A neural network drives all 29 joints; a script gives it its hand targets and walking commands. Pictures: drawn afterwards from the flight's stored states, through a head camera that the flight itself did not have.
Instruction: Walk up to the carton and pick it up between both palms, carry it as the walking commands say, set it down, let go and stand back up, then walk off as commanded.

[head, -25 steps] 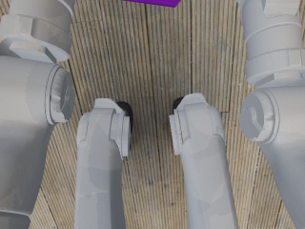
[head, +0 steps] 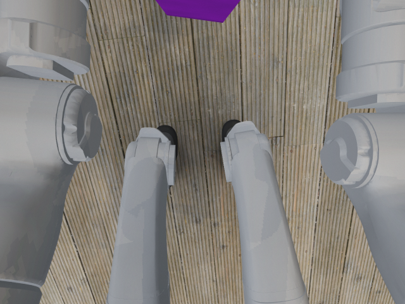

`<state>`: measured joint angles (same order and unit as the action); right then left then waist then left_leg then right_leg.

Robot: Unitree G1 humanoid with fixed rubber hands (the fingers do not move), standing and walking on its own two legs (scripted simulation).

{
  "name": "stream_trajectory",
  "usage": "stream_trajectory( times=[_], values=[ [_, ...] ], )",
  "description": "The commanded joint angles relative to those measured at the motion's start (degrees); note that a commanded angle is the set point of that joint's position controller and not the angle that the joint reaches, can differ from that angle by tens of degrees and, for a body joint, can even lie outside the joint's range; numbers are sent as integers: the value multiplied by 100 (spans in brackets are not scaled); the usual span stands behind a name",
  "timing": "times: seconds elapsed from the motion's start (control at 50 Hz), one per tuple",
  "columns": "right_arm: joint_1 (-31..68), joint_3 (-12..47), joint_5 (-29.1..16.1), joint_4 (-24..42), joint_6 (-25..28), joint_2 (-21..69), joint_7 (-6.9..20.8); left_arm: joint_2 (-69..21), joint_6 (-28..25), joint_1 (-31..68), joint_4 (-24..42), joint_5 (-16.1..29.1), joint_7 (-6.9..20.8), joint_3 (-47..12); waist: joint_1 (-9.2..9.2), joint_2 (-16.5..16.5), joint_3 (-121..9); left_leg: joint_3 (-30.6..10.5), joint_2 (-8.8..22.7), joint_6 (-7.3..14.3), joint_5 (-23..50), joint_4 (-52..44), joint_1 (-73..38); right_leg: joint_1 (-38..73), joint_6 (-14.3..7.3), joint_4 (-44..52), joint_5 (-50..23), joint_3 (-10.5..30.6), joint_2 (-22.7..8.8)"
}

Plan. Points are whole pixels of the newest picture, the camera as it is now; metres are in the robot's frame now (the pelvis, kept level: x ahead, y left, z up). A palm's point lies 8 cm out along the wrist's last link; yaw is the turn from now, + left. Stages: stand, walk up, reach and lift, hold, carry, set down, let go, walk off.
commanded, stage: set down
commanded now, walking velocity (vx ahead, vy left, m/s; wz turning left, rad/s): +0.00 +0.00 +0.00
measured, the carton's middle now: out of the picture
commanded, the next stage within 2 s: let go in 0.56 s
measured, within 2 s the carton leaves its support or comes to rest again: neither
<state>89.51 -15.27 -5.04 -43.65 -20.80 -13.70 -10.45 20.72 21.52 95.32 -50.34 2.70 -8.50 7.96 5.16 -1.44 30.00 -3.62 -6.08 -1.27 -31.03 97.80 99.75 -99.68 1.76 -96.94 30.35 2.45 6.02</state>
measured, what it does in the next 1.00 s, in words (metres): rises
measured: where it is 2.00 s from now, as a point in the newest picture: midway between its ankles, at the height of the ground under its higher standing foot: (201, 165)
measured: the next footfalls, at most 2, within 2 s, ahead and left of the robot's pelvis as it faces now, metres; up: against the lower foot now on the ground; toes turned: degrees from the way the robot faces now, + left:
none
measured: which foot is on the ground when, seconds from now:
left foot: down 0.00-1.00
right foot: down 0.00-1.00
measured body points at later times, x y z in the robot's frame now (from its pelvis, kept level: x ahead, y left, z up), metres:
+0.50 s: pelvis +0.00 +0.00 +0.12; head +0.37 -0.02 +0.37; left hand +0.61 +0.10 -0.01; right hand +0.57 -0.20 -0.01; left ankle +0.10 +0.11 -0.49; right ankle +0.10 -0.12 -0.49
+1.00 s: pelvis +0.05 -0.02 +0.19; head +0.36 -0.03 +0.50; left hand +0.51 +0.14 +0.04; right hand +0.48 -0.23 +0.04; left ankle +0.10 +0.11 -0.49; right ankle +0.10 -0.12 -0.49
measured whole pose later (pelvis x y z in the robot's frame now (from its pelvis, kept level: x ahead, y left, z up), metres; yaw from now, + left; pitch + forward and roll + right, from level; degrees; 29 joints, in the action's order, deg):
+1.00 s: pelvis +0.05 -0.02 +0.19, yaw +0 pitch +24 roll +1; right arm 46.7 -9.6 -0.3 -29.0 -17.4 -12.4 -1.0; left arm 9.0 19.6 50.4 -29.5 -4.5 -11.6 9.5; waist 3.2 0.3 22.6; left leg -5.7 -3.4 -1.7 -17.1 49.1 55.9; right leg -56.7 -0.8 -49.8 16.6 4.5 4.8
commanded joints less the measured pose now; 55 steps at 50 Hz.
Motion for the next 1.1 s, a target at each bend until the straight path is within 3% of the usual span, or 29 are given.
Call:
stream_trajectory(
  times=[0.0,0.06,0.08,0.12,0.2,0.22,0.24,0.28,0.42,0.52,0.56,0.58,0.6,0.64,0.66,0.68,0.72,0.74,0.78,0.8,0.82,0.86,0.92,0.96,1.0,1.02,1.04,1.06,1.08],
  values=[
    [1874,-156,112,1424,298,-877,-17,538,-261,2375,1135,-99,24,78,439,-490,-11839,436,-178,68,3344,-1118,-5149,4368,109,1353,-3818,-684,98],
    [1953,-117,40,1740,233,-919,3,569,-186,2449,1238,-18,27,18,502,-371,-12015,404,-187,120,3417,-1429,-5523,4650,121,1640,-3867,-721,102],
    [1958,-37,0,1920,214,-865,18,620,-174,2395,1323,-93,33,86,402,-367,-12137,414,-199,128,3550,-1516,-5707,4821,126,1748,-3976,-680,103],
    [2002,-74,85,1988,151,-896,32,600,-118,2446,1445,-49,38,118,478,-154,-12227,412,-206,151,3391,-1835,-5770,5285,133,2006,-3981,-689,85],
    [1955,-24,57,1822,38,-786,98,619,-54,2357,1389,-163,64,219,319,-116,-11837,421,-184,169,3221,-2372,-5943,5562,142,2494,-3778,-618,46],
    [1876,-58,91,1687,40,-764,123,607,-49,2326,1272,-191,97,254,373,-119,-11578,418,-164,170,3163,-2495,-5910,5528,152,2615,-3726,-625,26],
    [1786,-70,117,1717,45,-658,137,641,-83,2247,1342,-311,111,357,251,-107,-11506,405,-174,181,3228,-2657,-6072,5616,164,2724,-3746,-602,18],
    [1831,-193,169,1489,84,-649,166,520,-115,2261,1221,-375,140,377,200,-241,-11252,397,-131,152,3221,-2879,-6241,5538,125,3019,-3581,-560,-9],
    [1541,-693,816,91,497,-80,420,149,-509,1896,-81,-978,399,817,159,-321,-9174,314,11,89,2630,-3625,-5752,4641,162,3722,-2679,-627,-112],
    [1551,-1156,1472,254,748,-182,367,156,-711,1812,-56,-1311,372,1164,271,-157,-9392,290,48,-28,2811,-3955,-5778,5017,195,4023,-2901,-691,-76],
    [1257,-1121,1685,543,769,-253,410,22,-666,1492,330,-1372,286,1157,327,-148,-10065,307,18,-91,3114,-4011,-6218,5403,186,4094,-3084,-767,-45],
    [1070,-1068,1724,883,787,-366,426,-26,-630,1289,627,-1341,208,1095,373,-230,-10784,296,-11,-111,3549,-3984,-6710,5717,180,4093,-3411,-793,-17],
    [697,-907,1740,1240,780,-439,448,-32,-604,1044,1032,-1334,87,1047,301,-273,-11730,318,-38,-140,4130,-3969,-7323,6160,154,4086,-3878,-812,19],
    [188,-516,1481,2206,674,-798,536,-91,-456,684,2099,-986,-174,563,337,-383,-13784,340,-84,-127,5143,-3873,-8839,6928,77,4072,-4567,-873,70],
    [94,-310,1212,2448,598,-968,591,-254,-340,607,2366,-743,-250,265,384,-483,-14186,326,-77,-92,5306,-3838,-9262,7012,-4,4127,-4559,-827,66],
    [27,-220,1016,2668,482,-1088,583,-180,-234,609,2776,-636,-300,135,409,-268,-14382,356,-78,-23,5155,-3798,-9329,7241,-36,4134,-4512,-768,61],
    [-431,-82,855,3128,309,-1016,590,-40,-83,-47,3401,-825,-515,353,163,-47,-14358,304,-147,-22,5514,-4005,-8956,7966,-58,4088,-5406,-571,51],
    [-605,77,752,3302,249,-940,623,-169,-33,-390,3557,-779,-588,327,85,294,-14253,314,-130,63,5227,-4118,-8690,8348,-61,4099,-5616,-477,13],
    [-1433,251,580,3139,132,-787,711,-492,21,-1151,3632,-677,-593,112,120,447,-13528,402,-134,111,4602,-4363,-8052,8579,-88,4253,-5661,-344,-66],
    [-1949,384,525,3280,154,-688,787,-636,-10,-1729,3791,-688,-584,34,42,486,-13433,438,-119,96,4543,-4413,-7935,8778,-88,4264,-5840,-283,-91],
    [-2234,450,456,3070,205,-656,844,-745,-51,-1961,3730,-656,-555,-35,76,443,-12863,428,-62,69,4388,-4493,-7565,8665,-81,4323,-5899,-246,-118],
    [-3010,562,429,2695,369,-425,921,-824,-245,-2727,3429,-762,-437,11,-83,322,-11779,414,11,40,4205,-4689,-7130,8641,-36,4532,-6099,-125,-215],
    [-3887,536,469,1975,714,-181,973,-946,-629,-3463,2811,-760,-220,124,-143,213,-10272,373,108,8,3752,-4999,-6530,8625,8,4814,-5990,-9,-314],
    [-4363,497,510,1787,946,-143,992,-848,-886,-4136,2483,-925,-103,345,-285,242,-9606,375,110,9,3533,-5263,-6158,9013,44,4937,-6189,131,-378],
    [-4648,460,579,1507,1216,-37,1017,-952,-1177,-4585,2087,-1106,21,468,-358,205,-8488,383,108,24,3174,-5523,-5711,8765,100,5093,-6009,198,-437],
    [-4635,402,643,1431,1349,-83,1023,-908,-1314,-4575,1895,-1141,77,545,-307,175,-7916,365,136,2,2951,-5601,-5501,8348,94,5191,-5747,214,-456],
    [-4987,474,684,1493,1457,22,1045,-870,-1441,-5012,1895,-1278,131,655,-411,191,-7642,344,149,23,2951,-5730,-5707,8305,125,5308,-5557,208,-488],
    [-4869,398,769,1427,1541,-3,1061,-877,-1527,-4947,1725,-1296,182,681,-342,155,-7098,333,177,22,2711,-5853,-5571,7847,133,5473,-5115,174,-516],
    [-5568,494,863,1439,1609,182,1079,-983,-1606,-5737,1799,-1376,227,651,-387,135,-7164,331,165,38,2862,-5979,-6091,8030,139,5649,-4870,112,-496]
  ],
)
